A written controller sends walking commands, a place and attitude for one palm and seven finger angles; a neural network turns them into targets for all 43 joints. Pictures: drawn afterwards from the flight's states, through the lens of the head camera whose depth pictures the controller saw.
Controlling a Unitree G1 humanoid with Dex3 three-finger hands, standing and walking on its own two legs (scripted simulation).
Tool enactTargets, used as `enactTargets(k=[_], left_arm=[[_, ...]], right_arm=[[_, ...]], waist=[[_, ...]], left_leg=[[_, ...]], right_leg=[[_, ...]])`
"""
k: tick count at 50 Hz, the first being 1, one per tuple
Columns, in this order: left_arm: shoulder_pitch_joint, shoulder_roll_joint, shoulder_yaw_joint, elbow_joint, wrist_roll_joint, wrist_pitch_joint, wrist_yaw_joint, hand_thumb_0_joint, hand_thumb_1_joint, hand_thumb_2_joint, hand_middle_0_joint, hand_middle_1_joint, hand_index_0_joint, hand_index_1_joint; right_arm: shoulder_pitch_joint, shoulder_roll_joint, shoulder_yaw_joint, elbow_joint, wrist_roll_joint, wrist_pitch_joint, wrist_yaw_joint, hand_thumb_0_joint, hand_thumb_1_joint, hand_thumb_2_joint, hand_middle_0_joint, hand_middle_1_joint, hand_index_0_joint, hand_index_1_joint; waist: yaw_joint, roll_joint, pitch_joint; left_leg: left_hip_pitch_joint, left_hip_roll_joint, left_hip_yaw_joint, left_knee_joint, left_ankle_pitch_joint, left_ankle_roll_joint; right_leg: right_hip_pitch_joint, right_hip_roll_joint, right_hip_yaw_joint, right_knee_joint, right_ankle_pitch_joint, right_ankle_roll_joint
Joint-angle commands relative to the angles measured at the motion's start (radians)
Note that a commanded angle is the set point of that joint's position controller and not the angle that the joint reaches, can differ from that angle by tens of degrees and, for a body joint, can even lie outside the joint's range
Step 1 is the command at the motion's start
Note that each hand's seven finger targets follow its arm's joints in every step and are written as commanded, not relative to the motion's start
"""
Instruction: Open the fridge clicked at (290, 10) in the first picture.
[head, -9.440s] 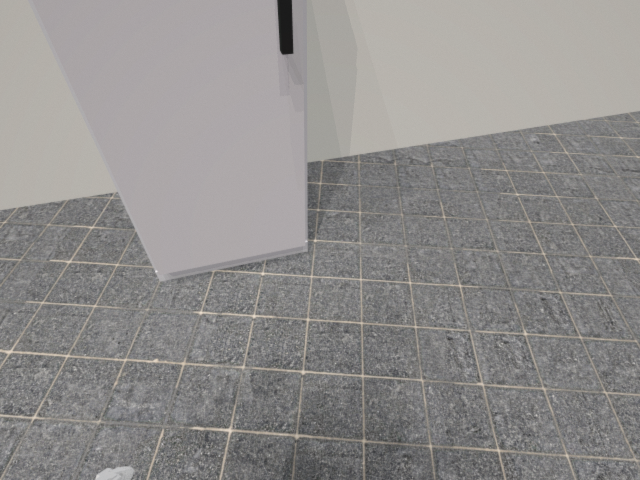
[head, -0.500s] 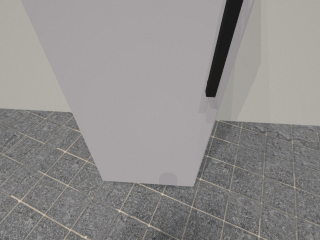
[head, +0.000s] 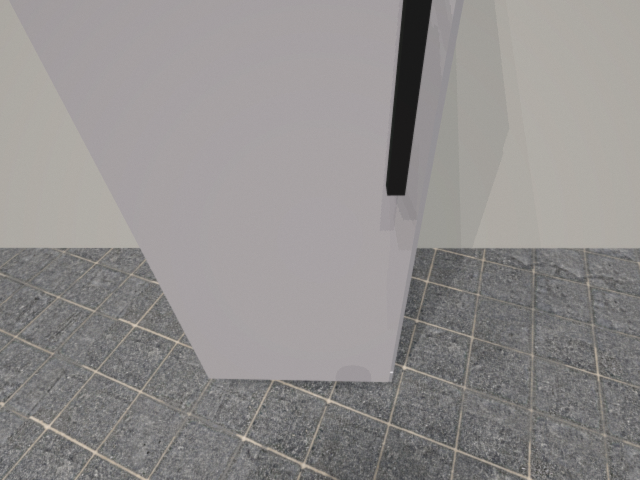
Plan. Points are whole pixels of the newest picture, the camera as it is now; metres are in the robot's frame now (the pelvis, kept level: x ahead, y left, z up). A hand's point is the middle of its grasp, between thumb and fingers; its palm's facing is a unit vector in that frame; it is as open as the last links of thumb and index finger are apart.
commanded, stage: look again from close up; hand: right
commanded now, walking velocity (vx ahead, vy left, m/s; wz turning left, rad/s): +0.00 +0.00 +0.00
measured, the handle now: (405, 77) +0.54 -0.09 +0.27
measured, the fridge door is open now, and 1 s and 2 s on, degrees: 0 0 0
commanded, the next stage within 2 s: none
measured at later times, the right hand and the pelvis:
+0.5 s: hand out of the picture -0.07 -0.18 -0.18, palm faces +0.06 +0.98 -0.17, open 7.3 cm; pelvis -0.03 -0.01 +0.00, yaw -1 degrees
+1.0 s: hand out of the picture -0.07 -0.22 -0.22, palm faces +0.06 +0.99 -0.15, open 7.4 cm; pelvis -0.10 -0.04 -0.02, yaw +0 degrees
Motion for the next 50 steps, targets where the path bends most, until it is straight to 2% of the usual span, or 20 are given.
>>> enactTargets(k=[1,7,10,15,23,27,32,37,38,39,40,41,43,44,45,46,47,48,49,50], left_arm=[[0.006,0.156,0.032,-0.055,-0.001,-0.015,0.007,0.000,0.900,0.900,-0.200,-0.300,-0.200,-0.300],[-0.006,0.177,0.038,-0.042,-0.001,-0.006,0.006,0.000,0.900,0.900,-0.200,-0.300,-0.200,-0.300],[-0.013,0.173,0.038,-0.036,-0.002,-0.004,0.006,0.000,0.900,0.900,-0.200,-0.300,-0.200,-0.300],[0.008,0.161,0.037,-0.018,-0.004,-0.002,0.005,0.000,0.900,0.900,-0.200,-0.300,-0.200,-0.300],[0.011,0.163,0.037,0.006,-0.005,-0.005,0.007,0.000,0.900,0.900,-0.200,-0.300,-0.200,-0.300],[0.012,0.161,0.038,0.012,-0.004,-0.001,0.007,0.000,0.900,0.900,-0.200,-0.300,-0.200,-0.300],[-0.002,0.159,0.040,0.018,-0.002,0.004,0.010,0.000,0.900,0.900,-0.200,-0.300,-0.200,-0.300],[0.005,0.137,0.046,0.012,0.000,0.020,0.011,0.000,0.900,0.900,-0.200,-0.300,-0.200,-0.300],[0.014,0.127,0.045,0.016,-0.001,0.026,0.011,0.000,0.900,0.900,-0.200,-0.300,-0.200,-0.300],[0.039,0.105,0.049,0.022,0.000,0.039,0.012,0.000,0.900,0.900,-0.200,-0.300,-0.200,-0.300],[0.101,0.082,0.061,0.038,0.003,0.055,0.014,0.000,0.900,0.900,-0.200,-0.300,-0.200,-0.300],[0.184,0.091,0.075,0.061,0.002,0.064,0.013,0.000,0.900,0.900,-0.200,-0.300,-0.200,-0.300],[0.287,0.108,0.088,0.082,-0.009,0.061,0.010,0.000,0.900,0.900,-0.200,-0.300,-0.200,-0.300],[0.293,0.091,0.074,0.070,-0.013,0.033,0.003,0.000,0.900,0.900,-0.200,-0.300,-0.200,-0.300],[0.284,0.071,0.060,0.066,-0.013,0.017,-0.003,0.000,0.900,0.900,-0.200,-0.300,-0.200,-0.300],[0.269,0.062,0.048,0.061,-0.010,0.010,0.002,0.000,0.900,0.900,-0.200,-0.300,-0.200,-0.300],[0.248,0.079,0.043,0.041,0.002,0.004,0.013,0.000,0.900,0.900,-0.200,-0.300,-0.200,-0.300],[0.183,0.104,0.039,0.000,0.005,-0.003,0.025,0.000,0.900,0.900,-0.200,-0.300,-0.200,-0.300],[0.071,0.126,0.039,-0.037,0.013,0.005,0.037,0.000,0.900,0.900,-0.200,-0.300,-0.200,-0.300],[0.018,0.137,0.035,-0.038,0.009,-0.005,0.041,0.000,0.900,0.900,-0.200,-0.300,-0.200,-0.300]], right_arm=[[0.079,-0.092,-0.017,-0.036,-0.004,-0.016,-0.003,0.000,-0.900,-0.900,0.200,0.300,0.200,0.300],[0.119,-0.089,-0.017,-0.011,-0.007,-0.006,0.000,0.000,-0.900,-0.900,0.200,0.300,0.200,0.300],[0.146,-0.089,-0.017,0.006,-0.008,-0.009,0.000,0.000,-0.900,-0.900,0.200,0.300,0.200,0.300],[0.130,-0.098,-0.017,0.010,-0.005,-0.015,0.000,0.000,-0.900,-0.900,0.200,0.300,0.200,0.300],[0.156,-0.093,-0.014,0.037,-0.005,-0.015,0.001,0.000,-0.900,-0.900,0.200,0.300,0.200,0.300],[0.155,-0.089,-0.016,0.044,-0.005,-0.010,0.001,0.000,-0.900,-0.900,0.200,0.300,0.200,0.300],[0.189,-0.072,-0.020,0.059,-0.007,-0.001,0.003,0.000,-0.900,-0.900,0.200,0.300,0.200,0.300],[0.191,-0.080,-0.033,0.054,-0.007,0.011,0.005,0.000,-0.900,-0.900,0.200,0.300,0.200,0.300],[0.172,-0.089,-0.034,0.049,-0.007,0.011,0.003,0.000,-0.900,-0.900,0.200,0.300,0.200,0.300],[0.131,-0.105,-0.044,0.038,-0.006,0.017,0.001,0.000,-0.900,-0.900,0.200,0.300,0.200,0.300],[0.037,-0.125,-0.056,0.011,-0.005,0.023,-0.005,0.000,-0.900,-0.900,0.200,0.300,0.200,0.300],[-0.122,-0.146,-0.069,-0.040,-0.010,0.027,-0.017,0.000,-0.900,-0.900,0.200,0.300,0.200,0.300],[-0.296,-0.185,-0.082,-0.102,-0.014,0.013,-0.027,0.000,-0.900,-0.900,0.200,0.300,0.200,0.300],[-0.298,-0.184,-0.081,-0.108,-0.018,0.006,-0.027,0.000,-0.900,-0.900,0.200,0.300,0.200,0.300],[-0.231,-0.175,-0.078,-0.088,-0.015,0.012,-0.025,0.000,-0.900,-0.900,0.200,0.300,0.200,0.300],[-0.126,-0.121,-0.065,-0.059,-0.005,0.027,-0.022,0.000,-0.900,-0.900,0.200,0.300,0.200,0.300],[-0.042,-0.038,-0.054,-0.046,0.007,0.039,-0.023,0.000,-0.900,-0.900,0.200,0.300,0.200,0.300],[0.025,-0.015,-0.050,-0.044,0.007,0.039,-0.019,0.000,-0.900,-0.900,0.200,0.300,0.200,0.300],[0.054,-0.013,-0.059,-0.041,0.013,0.036,-0.014,0.000,-0.900,-0.900,0.200,0.300,0.200,0.300],[0.031,-0.048,-0.070,-0.011,-0.004,0.055,-0.016,0.000,-0.900,-0.900,0.200,0.300,0.200,0.300]], waist=[[-0.007,-0.045,0.086],[-0.017,-0.101,0.092],[-0.025,-0.065,0.083],[-0.004,-0.009,0.091],[-0.015,-0.031,0.082],[-0.012,-0.036,0.113],[-0.030,-0.066,0.110],[-0.026,0.006,0.097],[-0.016,0.051,0.103],[0.004,0.134,0.096],[0.051,0.217,0.078],[0.107,0.241,0.087],[0.168,0.203,0.065],[0.156,0.123,0.138],[0.121,0.027,0.178],[0.077,-0.150,0.218],[0.049,-0.366,0.272],[-0.002,-0.406,0.292],[-0.053,-0.297,0.250],[-0.070,-0.366,0.215]], left_leg=[[-0.059,0.057,-0.085,-0.095,-0.082,0.068],[-0.037,0.033,-0.048,-0.063,-0.099,0.060],[-0.020,0.041,-0.054,-0.080,-0.091,0.065],[-0.108,0.070,-0.106,-0.145,-0.173,0.074],[-0.076,0.058,-0.097,-0.129,-0.147,0.068],[-0.109,0.055,-0.102,-0.130,-0.200,0.068],[-0.061,0.033,-0.068,-0.089,-0.176,0.062],[-0.120,0.055,-0.103,-0.146,-0.285,0.078],[-0.169,0.081,-0.139,-0.195,-0.326,0.090],[-0.292,0.139,-0.188,-0.290,-0.417,0.112],[-0.453,0.223,-0.252,-0.389,-0.499,0.149],[-0.558,0.277,-0.253,-0.394,-0.441,0.155],[-0.603,0.264,-0.184,-0.321,-0.291,0.135],[-0.544,0.224,-0.150,-0.241,-0.255,0.114],[-0.471,0.179,-0.129,-0.087,-0.284,0.087],[-0.425,0.099,-0.085,0.119,-0.339,0.076],[-0.409,-0.013,-0.047,0.333,-0.286,0.043],[-0.332,-0.042,-0.103,0.505,-0.209,0.025],[-0.207,-0.029,-0.145,0.640,-0.161,0.021],[-0.232,-0.039,-0.189,0.686,-0.125,0.023]], right_leg=[[-0.031,-0.144,0.226,-0.222,-0.327,0.039],[-0.063,-0.163,0.259,-0.301,-0.442,0.040],[-0.059,-0.156,0.242,-0.290,-0.412,0.039],[0.010,-0.127,0.214,-0.241,-0.340,0.051],[-0.006,-0.135,0.228,-0.264,-0.359,0.047],[-0.017,-0.130,0.231,-0.279,-0.392,0.054],[-0.062,-0.132,0.235,-0.313,-0.449,0.057],[-0.032,-0.073,0.166,-0.218,-0.418,0.080],[0.002,-0.051,0.141,-0.141,-0.363,0.082],[0.094,0.006,0.072,0.063,-0.260,0.097],[0.208,0.045,0.023,0.330,-0.172,0.106],[0.247,0.021,0.061,0.526,-0.176,0.094],[0.293,-0.032,0.126,0.618,-0.243,0.082],[0.220,-0.068,0.126,0.421,-0.289,0.074],[0.164,-0.070,0.111,0.128,-0.292,0.074],[0.076,-0.044,0.109,-0.092,-0.354,0.099],[-0.086,-0.133,0.315,-0.281,-0.508,0.111],[-0.249,-0.248,0.479,-0.392,-0.482,0.081],[-0.385,-0.270,0.445,-0.407,-0.477,-0.013],[-0.377,-0.243,0.564,-0.464,-0.615,0.080]])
